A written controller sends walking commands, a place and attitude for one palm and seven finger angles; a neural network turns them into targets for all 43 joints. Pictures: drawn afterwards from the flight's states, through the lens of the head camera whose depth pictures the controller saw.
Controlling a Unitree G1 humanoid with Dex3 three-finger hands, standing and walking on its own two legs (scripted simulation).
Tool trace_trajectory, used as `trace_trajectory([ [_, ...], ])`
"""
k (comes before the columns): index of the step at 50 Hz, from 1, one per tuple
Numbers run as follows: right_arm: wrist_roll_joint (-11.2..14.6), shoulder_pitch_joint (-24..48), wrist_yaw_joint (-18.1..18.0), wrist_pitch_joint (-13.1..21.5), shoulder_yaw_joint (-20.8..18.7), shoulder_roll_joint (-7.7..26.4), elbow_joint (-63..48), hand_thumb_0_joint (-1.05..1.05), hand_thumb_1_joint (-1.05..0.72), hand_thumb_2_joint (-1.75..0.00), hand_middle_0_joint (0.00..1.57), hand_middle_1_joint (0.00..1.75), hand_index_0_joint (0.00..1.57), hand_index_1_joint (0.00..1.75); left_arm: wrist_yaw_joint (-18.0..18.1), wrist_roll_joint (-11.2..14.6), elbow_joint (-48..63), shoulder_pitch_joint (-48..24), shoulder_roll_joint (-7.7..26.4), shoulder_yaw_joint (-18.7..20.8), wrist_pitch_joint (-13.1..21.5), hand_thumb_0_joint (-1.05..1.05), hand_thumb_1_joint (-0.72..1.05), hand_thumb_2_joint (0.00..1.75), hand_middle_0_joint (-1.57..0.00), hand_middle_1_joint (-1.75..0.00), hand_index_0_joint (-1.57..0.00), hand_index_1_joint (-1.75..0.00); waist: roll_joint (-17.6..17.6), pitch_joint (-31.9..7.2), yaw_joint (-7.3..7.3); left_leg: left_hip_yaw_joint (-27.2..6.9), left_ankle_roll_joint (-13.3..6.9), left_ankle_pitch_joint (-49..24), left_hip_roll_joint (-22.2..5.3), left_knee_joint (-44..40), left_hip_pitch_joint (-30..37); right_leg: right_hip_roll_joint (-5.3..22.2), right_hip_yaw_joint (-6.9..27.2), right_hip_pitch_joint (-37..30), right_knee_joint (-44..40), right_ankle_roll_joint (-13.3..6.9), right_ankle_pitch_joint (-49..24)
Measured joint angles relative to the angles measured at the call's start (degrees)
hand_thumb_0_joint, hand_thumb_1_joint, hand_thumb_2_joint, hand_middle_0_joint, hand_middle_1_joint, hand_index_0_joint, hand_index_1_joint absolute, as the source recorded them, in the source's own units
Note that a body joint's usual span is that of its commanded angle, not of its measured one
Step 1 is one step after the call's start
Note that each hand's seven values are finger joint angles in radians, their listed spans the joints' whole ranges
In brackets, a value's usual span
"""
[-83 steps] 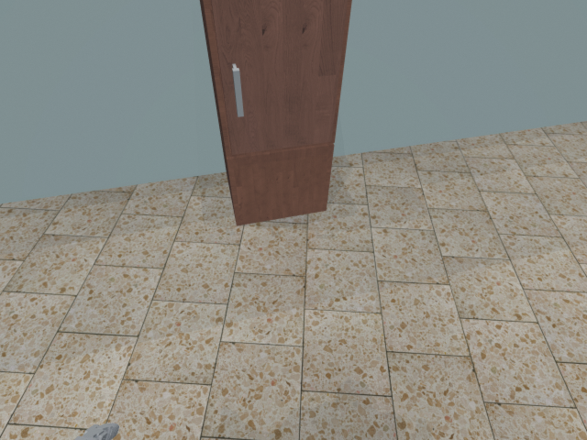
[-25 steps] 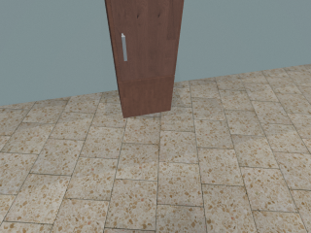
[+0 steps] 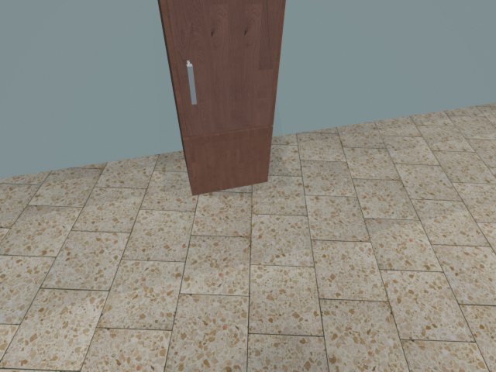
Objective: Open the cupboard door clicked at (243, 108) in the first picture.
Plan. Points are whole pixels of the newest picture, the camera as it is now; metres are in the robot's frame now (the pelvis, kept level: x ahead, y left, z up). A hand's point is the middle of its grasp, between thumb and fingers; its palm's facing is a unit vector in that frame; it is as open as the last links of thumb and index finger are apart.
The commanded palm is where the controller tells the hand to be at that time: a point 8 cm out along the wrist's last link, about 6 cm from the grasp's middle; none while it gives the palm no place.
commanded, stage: walk to a spot facing it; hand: left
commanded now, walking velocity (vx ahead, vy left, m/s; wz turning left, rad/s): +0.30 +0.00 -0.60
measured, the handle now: (191, 82) +1.11 +0.29 -0.09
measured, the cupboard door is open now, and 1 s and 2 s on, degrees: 0 0 0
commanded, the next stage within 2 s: turn to face it in 1.24 s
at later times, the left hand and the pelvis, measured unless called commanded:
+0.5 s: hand out of the picture +0.12 +0.11 -0.17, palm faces -0.18 -0.97 -0.18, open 7.3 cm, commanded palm none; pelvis +0.13 -0.07 +0.00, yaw -14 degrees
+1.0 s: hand (212, 235) +0.48 +0.13 -0.18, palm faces -0.36 -0.92 -0.17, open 7.4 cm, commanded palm none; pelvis +0.36 -0.03 +0.00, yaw -27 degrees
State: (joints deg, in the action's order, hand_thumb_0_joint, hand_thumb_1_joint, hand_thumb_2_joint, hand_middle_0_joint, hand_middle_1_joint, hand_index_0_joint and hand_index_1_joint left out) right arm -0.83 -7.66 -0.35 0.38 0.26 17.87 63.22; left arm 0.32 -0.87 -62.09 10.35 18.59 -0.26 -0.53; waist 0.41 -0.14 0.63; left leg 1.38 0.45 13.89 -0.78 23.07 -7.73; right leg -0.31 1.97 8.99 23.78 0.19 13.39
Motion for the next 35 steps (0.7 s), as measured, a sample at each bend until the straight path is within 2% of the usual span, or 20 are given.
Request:
trace_trajectory([
  [4,-0.3,-2.75,0.28,-0.28,-0.48,-2.05,-1.58,0.0,-0.91,-0.9,0.2,0.3,0.2,0.3,-1.16,-0.35,1.15,3.87,-1.7,0.68,-1.23,0.0,0.91,0.9,-0.2,-0.3,-0.2,-0.3,0.22,-1.25,0.32,2.37,-0.07,3.41,-0.77,3.15,-0.47,-0.66,1.56,3.02,6.76,-0.87,6.35],
  [8,-0.32,-5.73,0.29,0.78,-1.33,-3.82,-2.64,0.0,-0.91,-0.9,0.2,0.3,0.2,0.3,-2.22,-0.52,1.91,7.02,-3.85,1.62,-1.84,0.0,0.91,0.9,-0.2,-0.3,-0.2,-0.3,0.16,-0.34,0.27,5.89,0.53,5.4,-1.95,3.25,1.49,0.4,-2.16,9.06,19.13,-0.66,12.39],
  [11,-0.5,-8.01,0.14,1.1,-1.86,-4.09,-2.39,0.0,-0.91,-0.9,0.2,0.3,0.2,0.3,-2.88,-0.49,2.85,7.72,-5.68,2.09,-1.32,0.0,0.91,0.9,-0.2,-0.3,-0.2,-0.3,-0.99,1.21,-0.17,7.5,2.0,7.47,-3.57,4.58,2.88,1.41,-5.09,10.31,17.3,-0.7,11.46],
  [12,-0.48,-8.83,0.13,1.02,-2.01,-3.95,-2.19,0.0,-0.91,-0.9,0.2,0.3,0.2,0.3,-3.06,-0.52,3.46,7.91,-6.14,2.19,-0.65,0.0,0.91,0.9,-0.2,-0.3,-0.2,-0.3,-1.64,1.74,-0.17,7.62,2.42,9.26,-4.56,7.24,2.4,1.31,-5.97,9.47,14.05,-1.0,8.54],
  [13,-0.29,-9.58,0.19,0.7,-2.15,-3.96,-1.83,0.0,-0.91,-0.9,0.2,0.3,0.2,0.3,-3.0,-0.66,4.0,8.03,-6.35,2.28,0.36,0.0,0.91,0.9,-0.2,-0.3,-0.2,-0.3,-2.06,2.08,-0.1,7.48,2.04,11.58,-5.69,12.79,0.45,0.9,-6.7,9.31,13.42,-1.8,3.74],
  [15,-0.18,-10.09,0.39,-0.48,-2.27,-4.14,-0.69,0.0,-0.91,-0.9,0.2,0.3,0.2,0.3,-2.08,-0.34,4.46,8.24,-7.03,2.41,2.03,0.0,0.91,0.9,-0.2,-0.3,-0.21,-0.3,-2.53,2.52,0.41,4.12,1.18,14.23,-5.77,27.9,-5.8,-0.35,-7.37,8.92,15.07,-3.63,5.09],
  [17,-0.19,-9.7,0.69,-0.94,-2.45,-4.51,-0.11,0.01,-0.91,-0.9,0.2,0.3,0.2,0.3,-1.29,-0.08,4.54,9.35,-7.69,2.49,2.86,0.0,0.91,0.9,-0.2,-0.3,-0.21,-0.3,-2.14,2.35,1.08,2.5,0.63,11.31,-5.12,37.89,-11.51,-1.5,-6.85,6.53,12.36,-4.69,6.65],
  [19,-0.4,-8.46,0.92,-0.7,-2.73,-4.84,-0.67,0.01,-0.91,-0.9,0.2,0.3,0.2,0.3,-0.82,-0.11,4.05,10.79,-8.35,2.35,3.14,0.0,0.91,0.9,-0.2,-0.3,-0.21,-0.3,-1.47,2.01,1.21,2.33,0.86,7.03,-5.02,42.02,-16.39,-2.34,-5.64,3.84,7.88,-4.77,5.33],
  [24,-0.57,-4.44,1.12,0.39,-3.37,-5.6,-4.26,0.01,-0.91,-0.9,0.2,0.3,0.2,0.3,-0.52,-0.32,1.93,13.88,-10.24,1.7,3.94,0.0,0.91,0.9,-0.2,-0.3,-0.21,-0.3,-0.8,1.24,0.25,1.91,2.33,-0.9,-5.84,41.38,-25.62,-3.58,-2.34,-2.02,-1.57,-4.95,2.55],
  [28,-0.52,-1.96,1.35,0.57,-3.52,-6.32,-6.04,0.0,-0.91,-0.9,0.2,0.3,0.2,0.3,-0.07,-0.41,0.75,15.19,-11.29,1.54,4.61,0.0,0.9,0.9,-0.2,-0.3,-0.21,-0.3,-1.29,0.88,0.39,1.39,2.9,-4.27,-6.37,37.66,-29.43,-4.18,-0.44,-6.05,-5.22,-4.49,3.15],
  [32,-0.41,0.0,1.71,0.42,-3.17,-7.33,-6.7,0.0,-0.91,-0.9,0.2,0.3,0.19,0.3,0.68,-0.57,0.3,15.92,-11.44,1.58,5.02,0.0,0.9,0.9,-0.2,-0.3,-0.21,-0.3,-1.48,0.95,1.45,2.37,2.52,-5.03,-6.14,30.68,-29.53,-4.29,0.87,-10.25,-7.06,-3.75,5.47],
  [35,-0.2,1.52,1.98,0.72,-2.65,-8.39,-7.25,0.0,-0.91,-0.9,0.2,0.3,0.2,0.3,1.13,-0.75,-0.02,16.37,-11.04,1.75,4.88,0.0,0.9,0.9,-0.2,-0.3,-0.21,-0.3,-0.9,1.34,2.47,3.61,1.41,-4.05,-5.06,22.19,-26.57,-3.85,2.07,-13.11,-7.03,-2.79,8.27],
])
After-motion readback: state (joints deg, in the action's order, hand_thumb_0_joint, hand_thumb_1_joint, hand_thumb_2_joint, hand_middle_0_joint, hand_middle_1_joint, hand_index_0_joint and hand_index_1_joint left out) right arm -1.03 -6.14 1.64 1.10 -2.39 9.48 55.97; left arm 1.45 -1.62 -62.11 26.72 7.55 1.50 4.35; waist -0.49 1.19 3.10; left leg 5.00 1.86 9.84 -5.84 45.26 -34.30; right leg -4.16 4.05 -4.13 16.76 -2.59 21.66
